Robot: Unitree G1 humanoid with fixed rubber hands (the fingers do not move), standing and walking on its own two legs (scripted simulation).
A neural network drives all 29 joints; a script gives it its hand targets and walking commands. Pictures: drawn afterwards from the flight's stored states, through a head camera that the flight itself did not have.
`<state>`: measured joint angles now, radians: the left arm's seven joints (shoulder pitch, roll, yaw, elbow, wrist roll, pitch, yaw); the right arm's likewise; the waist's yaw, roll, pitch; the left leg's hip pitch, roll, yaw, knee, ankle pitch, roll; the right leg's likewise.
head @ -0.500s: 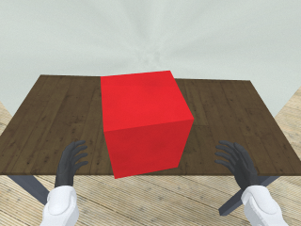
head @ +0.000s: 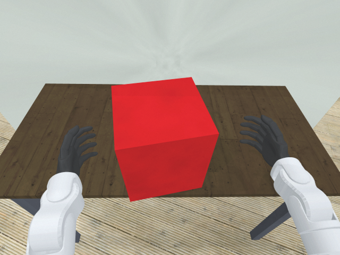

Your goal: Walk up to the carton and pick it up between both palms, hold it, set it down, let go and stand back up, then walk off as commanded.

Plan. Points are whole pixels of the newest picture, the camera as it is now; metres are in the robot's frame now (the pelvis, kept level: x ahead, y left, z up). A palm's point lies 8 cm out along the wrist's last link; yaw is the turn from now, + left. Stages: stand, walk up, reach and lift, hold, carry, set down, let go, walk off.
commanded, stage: reach and lift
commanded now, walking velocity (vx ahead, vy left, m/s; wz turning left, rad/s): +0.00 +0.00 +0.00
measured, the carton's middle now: (160, 140) +0.40 +0.06 +0.03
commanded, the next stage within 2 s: none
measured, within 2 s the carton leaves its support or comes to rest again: neither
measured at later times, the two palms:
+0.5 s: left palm (64, 130) +0.31 +0.24 +0.16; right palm (262, 112) +0.39 -0.17 +0.16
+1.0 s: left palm (61, 99) +0.36 +0.26 +0.19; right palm (250, 78) +0.46 -0.14 +0.20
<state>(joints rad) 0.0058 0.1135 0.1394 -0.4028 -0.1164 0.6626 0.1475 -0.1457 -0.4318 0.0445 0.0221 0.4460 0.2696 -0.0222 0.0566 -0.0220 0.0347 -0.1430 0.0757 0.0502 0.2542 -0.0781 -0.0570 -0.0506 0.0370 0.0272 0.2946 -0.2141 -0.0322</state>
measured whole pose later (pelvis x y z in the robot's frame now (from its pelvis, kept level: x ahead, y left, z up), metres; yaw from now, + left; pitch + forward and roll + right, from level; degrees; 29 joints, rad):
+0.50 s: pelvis -0.01 +0.00 +0.00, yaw -1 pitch +2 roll +0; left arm -0.39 0.16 0.25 -0.21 -0.13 0.83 0.15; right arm -0.58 -0.46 0.10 0.30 0.51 0.39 -0.05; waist 0.07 -0.03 -0.01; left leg -0.24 0.07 0.05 0.26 -0.06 -0.05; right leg -0.17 0.04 0.04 0.34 -0.21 -0.03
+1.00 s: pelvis +0.00 +0.01 +0.00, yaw +0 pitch +6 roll +0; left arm -0.69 0.21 0.23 0.04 -0.13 0.83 0.16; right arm -0.92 -0.51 0.14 0.64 0.54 0.39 0.00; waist 0.12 0.00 -0.05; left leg -0.33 0.07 0.03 0.30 -0.07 -0.05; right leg -0.22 0.04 0.02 0.32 -0.20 -0.02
